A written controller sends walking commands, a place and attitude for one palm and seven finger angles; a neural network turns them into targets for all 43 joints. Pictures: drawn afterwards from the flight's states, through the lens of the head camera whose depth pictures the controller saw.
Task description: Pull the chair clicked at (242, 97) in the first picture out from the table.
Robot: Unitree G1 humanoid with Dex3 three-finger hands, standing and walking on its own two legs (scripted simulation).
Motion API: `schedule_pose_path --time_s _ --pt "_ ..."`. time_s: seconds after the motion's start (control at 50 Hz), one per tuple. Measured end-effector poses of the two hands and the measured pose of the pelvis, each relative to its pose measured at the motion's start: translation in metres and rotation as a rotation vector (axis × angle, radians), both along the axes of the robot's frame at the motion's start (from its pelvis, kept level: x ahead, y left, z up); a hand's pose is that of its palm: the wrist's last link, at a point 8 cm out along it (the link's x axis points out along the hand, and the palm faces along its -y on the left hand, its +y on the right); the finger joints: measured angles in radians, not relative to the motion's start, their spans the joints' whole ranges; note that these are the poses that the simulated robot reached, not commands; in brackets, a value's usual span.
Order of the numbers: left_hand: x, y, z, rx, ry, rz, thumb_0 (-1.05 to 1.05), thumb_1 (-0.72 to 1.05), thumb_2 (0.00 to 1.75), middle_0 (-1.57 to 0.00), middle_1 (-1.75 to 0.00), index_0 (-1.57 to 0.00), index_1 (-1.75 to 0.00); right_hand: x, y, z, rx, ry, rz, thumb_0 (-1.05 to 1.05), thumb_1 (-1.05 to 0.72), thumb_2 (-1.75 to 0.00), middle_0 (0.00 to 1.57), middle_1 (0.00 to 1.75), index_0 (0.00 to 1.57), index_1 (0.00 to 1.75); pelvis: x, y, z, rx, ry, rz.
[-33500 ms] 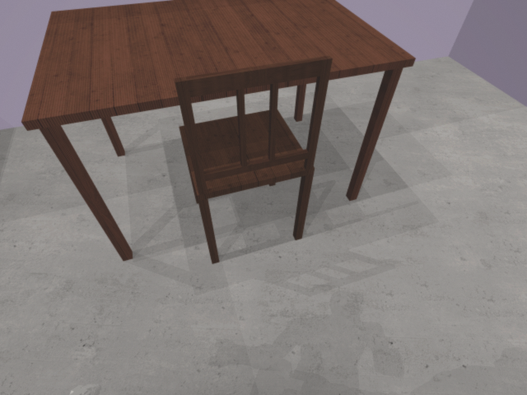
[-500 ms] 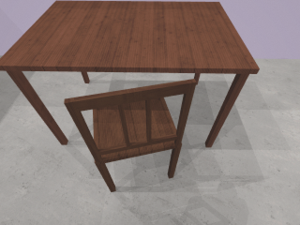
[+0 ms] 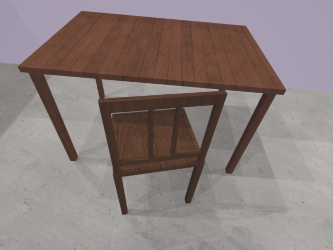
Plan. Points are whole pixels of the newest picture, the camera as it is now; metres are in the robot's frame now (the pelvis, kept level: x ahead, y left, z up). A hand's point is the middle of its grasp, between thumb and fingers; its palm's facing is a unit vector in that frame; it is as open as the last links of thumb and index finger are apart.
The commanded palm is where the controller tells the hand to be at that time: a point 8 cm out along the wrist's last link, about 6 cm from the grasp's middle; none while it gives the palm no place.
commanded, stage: come to a stop and stand still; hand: left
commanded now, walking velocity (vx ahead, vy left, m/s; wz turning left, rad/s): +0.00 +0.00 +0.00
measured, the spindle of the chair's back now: (150, 135) +0.53 +0.08 -0.09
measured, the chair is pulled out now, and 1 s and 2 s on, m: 0.16 0.16 0.16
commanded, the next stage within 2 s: look again from close up in 0.40 s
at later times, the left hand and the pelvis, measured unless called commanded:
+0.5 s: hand out of the picture -0.08 +0.16 -0.17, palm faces +0.05 -0.99 -0.15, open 7.4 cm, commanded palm none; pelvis -0.01 +0.01 +0.00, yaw +1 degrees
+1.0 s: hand out of the picture +0.00 +0.15 -0.17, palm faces +0.05 -0.99 -0.14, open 7.4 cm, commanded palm none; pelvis +0.01 +0.00 +0.01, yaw +1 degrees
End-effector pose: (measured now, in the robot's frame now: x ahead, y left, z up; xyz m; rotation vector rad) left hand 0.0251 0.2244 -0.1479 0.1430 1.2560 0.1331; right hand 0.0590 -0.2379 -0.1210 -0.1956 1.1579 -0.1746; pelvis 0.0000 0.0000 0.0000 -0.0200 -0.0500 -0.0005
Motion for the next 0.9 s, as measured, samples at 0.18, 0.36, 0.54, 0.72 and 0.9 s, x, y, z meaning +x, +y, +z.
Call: schedule_pose_path --time_s 0.18,0.36,0.54,0.72,0.9 --pt "-0.064 0.012 0.001 0.001 0.118 0.038 0.0 0.91 0.9 -0.2 -0.3 -0.2 -0.3 -0.036 0.014 -0.004 0.019 0.083 0.002 0.01 -0.92 -0.89 0.2 0.3 0.2 0.3 -0.013 0.009 0.003 0.003 0.02 0.014" --pt "-0.109 0.003 0.004 -0.015 0.242 0.071 0.0 0.91 0.9 -0.2 -0.3 -0.19 -0.3 -0.072 0.019 -0.01 0.034 0.201 -0.024 0.01 -0.91 -0.89 0.2 0.3 0.2 0.3 -0.015 0.01 0.004 0.005 0.032 0.017" --pt "-0.102 -0.016 0.002 -0.048 0.245 0.073 0.0 0.91 0.9 -0.2 -0.3 -0.19 -0.3 -0.082 0.027 -0.013 0.061 0.244 -0.043 0.01 -0.91 -0.89 0.2 0.3 0.2 0.3 -0.011 0.006 0.005 0.008 0.038 0.016" --pt "-0.066 -0.027 -0.001 -0.062 0.167 0.063 0.0 0.91 0.9 -0.2 -0.3 -0.19 -0.3 -0.071 0.026 -0.014 0.064 0.231 -0.046 0.02 -0.92 -0.89 0.2 0.3 0.2 0.3 -0.003 0.002 0.005 0.011 0.034 0.017" --pt "-0.04 -0.027 0.0 -0.051 0.121 0.047 0.0 0.91 0.9 -0.2 -0.3 -0.19 -0.3 -0.059 0.017 -0.013 0.054 0.208 -0.05 0.01 -0.92 -0.89 0.2 0.3 0.2 0.3 0.004 -0.003 0.006 0.012 0.029 0.011"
